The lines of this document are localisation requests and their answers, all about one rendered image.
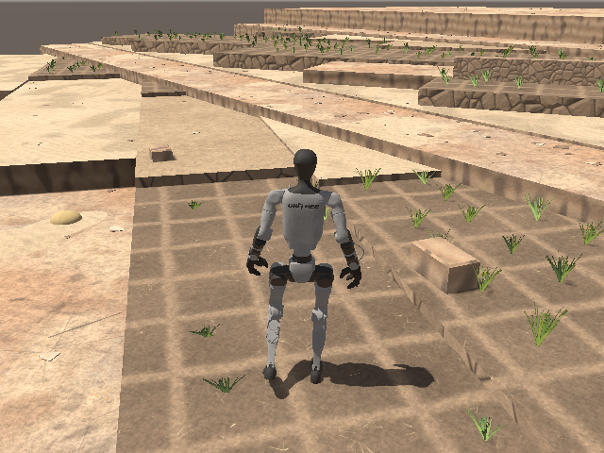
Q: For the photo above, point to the right robot forearm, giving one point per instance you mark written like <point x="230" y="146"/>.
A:
<point x="350" y="253"/>

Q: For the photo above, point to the left robot hand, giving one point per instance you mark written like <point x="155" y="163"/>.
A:
<point x="250" y="265"/>

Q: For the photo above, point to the left robot upper arm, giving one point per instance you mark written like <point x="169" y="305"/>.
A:
<point x="268" y="213"/>

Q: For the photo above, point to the right robot hand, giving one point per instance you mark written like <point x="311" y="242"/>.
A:
<point x="353" y="274"/>

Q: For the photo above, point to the left robot forearm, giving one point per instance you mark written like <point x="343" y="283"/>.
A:
<point x="256" y="247"/>

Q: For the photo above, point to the robot right foot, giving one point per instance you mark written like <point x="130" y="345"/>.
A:
<point x="315" y="376"/>

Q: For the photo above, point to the robot left thigh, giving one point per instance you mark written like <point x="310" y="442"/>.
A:
<point x="278" y="276"/>

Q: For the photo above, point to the right robot upper arm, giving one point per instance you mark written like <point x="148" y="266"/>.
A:
<point x="333" y="200"/>

